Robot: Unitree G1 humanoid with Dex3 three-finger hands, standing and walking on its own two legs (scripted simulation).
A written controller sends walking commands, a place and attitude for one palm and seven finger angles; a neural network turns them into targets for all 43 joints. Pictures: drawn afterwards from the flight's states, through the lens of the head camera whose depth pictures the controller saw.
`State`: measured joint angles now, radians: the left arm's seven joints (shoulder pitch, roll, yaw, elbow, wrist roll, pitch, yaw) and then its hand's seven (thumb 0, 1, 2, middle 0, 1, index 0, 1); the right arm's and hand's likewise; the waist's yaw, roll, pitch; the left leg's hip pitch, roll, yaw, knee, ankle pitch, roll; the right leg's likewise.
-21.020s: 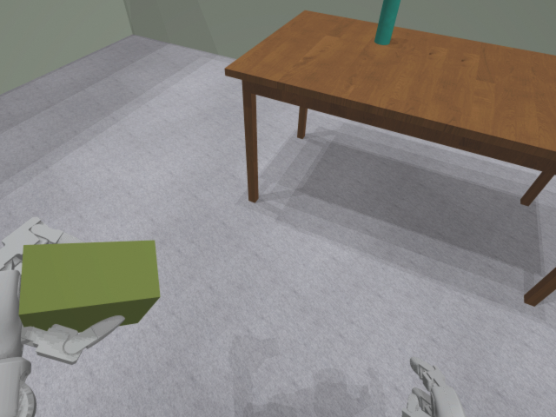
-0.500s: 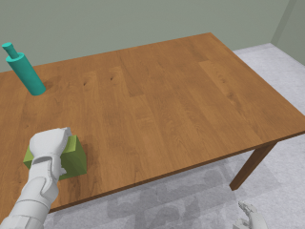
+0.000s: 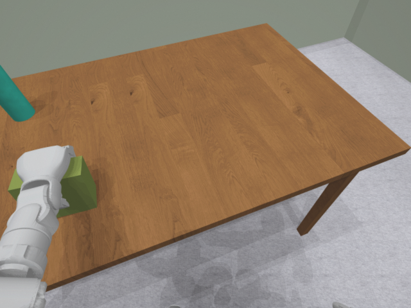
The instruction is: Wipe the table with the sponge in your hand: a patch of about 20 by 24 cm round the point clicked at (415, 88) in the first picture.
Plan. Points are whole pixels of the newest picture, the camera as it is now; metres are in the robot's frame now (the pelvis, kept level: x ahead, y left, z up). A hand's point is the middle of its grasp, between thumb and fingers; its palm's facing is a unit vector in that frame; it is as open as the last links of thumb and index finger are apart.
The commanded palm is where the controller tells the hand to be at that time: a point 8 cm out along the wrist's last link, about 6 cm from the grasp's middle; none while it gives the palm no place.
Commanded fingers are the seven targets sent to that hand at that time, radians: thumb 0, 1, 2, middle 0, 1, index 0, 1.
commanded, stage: wipe forward along the first lane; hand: left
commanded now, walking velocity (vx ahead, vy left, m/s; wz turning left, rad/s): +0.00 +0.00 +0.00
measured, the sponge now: (61, 194) +0.34 +0.35 -0.01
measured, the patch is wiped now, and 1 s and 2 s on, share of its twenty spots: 0.40 0.55 0.70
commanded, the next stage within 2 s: slide across to the middle lane in 0.66 s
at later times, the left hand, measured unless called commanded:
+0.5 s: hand (53, 161) +0.40 +0.37 +0.03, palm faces -0.15 +0.01 -0.99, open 10.0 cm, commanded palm +0.39 +0.36 +0.06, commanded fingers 0.00 0.10 1.30 -1.20 -1.60 -1.20 -1.60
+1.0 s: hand (55, 150) +0.43 +0.38 +0.03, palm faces -0.14 +0.02 -0.99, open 10.0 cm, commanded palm +0.43 +0.34 +0.08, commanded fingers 0.00 0.10 1.30 -1.20 -1.60 -1.20 -1.60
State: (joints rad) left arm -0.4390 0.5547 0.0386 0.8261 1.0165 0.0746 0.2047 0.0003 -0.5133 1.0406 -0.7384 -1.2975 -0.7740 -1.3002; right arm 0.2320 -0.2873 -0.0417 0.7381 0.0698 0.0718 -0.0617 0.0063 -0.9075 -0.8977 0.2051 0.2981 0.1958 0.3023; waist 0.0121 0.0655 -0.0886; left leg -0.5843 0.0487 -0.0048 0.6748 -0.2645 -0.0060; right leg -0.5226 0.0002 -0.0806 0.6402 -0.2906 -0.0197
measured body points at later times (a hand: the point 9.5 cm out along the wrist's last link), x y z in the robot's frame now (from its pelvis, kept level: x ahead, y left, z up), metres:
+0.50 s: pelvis +0.00 +0.02 -0.01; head +0.06 +0.02 +0.44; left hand +0.40 +0.37 +0.08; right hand +0.08 -0.26 -0.13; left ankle +0.04 +0.13 -0.72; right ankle +0.01 -0.11 -0.72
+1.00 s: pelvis +0.02 +0.03 +0.00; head +0.09 +0.04 +0.44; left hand +0.43 +0.38 +0.08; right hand +0.06 -0.25 -0.13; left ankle +0.04 +0.13 -0.72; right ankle +0.01 -0.11 -0.72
